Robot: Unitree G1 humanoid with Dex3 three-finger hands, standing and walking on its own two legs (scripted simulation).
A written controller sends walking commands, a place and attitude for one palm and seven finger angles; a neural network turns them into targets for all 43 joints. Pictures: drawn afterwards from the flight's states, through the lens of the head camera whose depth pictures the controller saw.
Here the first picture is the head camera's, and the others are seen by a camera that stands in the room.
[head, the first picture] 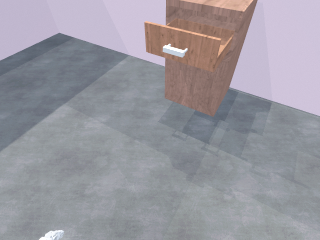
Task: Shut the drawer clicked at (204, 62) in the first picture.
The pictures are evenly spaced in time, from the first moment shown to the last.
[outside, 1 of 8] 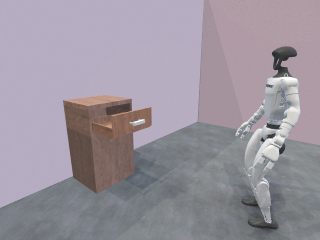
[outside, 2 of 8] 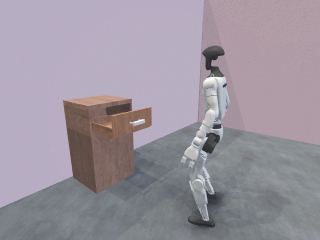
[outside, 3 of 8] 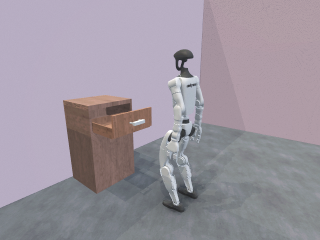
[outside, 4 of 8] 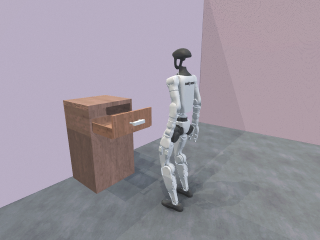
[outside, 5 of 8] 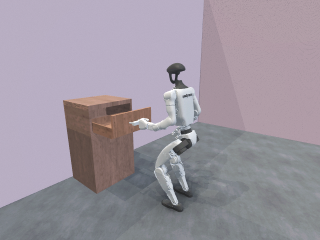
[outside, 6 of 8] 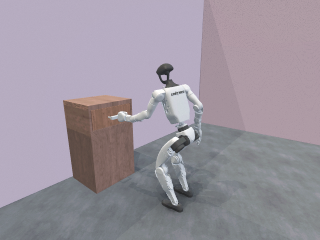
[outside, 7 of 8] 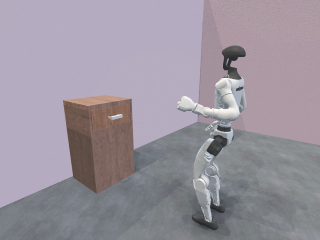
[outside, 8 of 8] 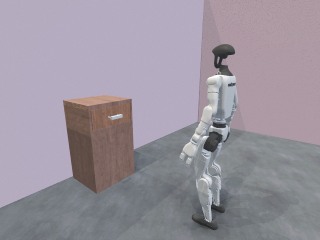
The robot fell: no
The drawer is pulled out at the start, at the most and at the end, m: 0.29 0.29 0.00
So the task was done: yes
